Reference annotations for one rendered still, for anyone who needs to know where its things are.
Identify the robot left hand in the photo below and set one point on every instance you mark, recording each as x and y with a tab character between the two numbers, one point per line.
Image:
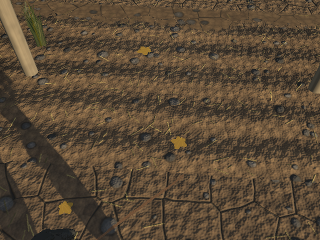
56	234

